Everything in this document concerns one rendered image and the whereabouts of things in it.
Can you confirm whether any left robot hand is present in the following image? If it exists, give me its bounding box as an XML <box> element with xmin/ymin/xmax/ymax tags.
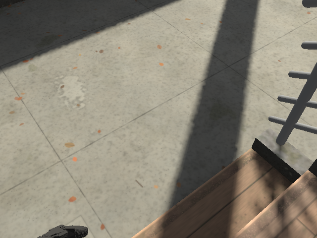
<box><xmin>38</xmin><ymin>224</ymin><xmax>88</xmax><ymax>238</ymax></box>

